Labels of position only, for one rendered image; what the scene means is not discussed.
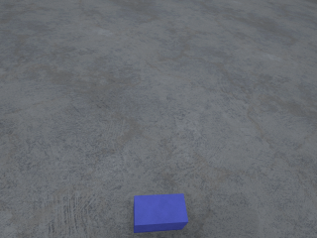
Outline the carton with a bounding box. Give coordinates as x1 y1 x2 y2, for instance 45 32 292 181
134 193 188 233

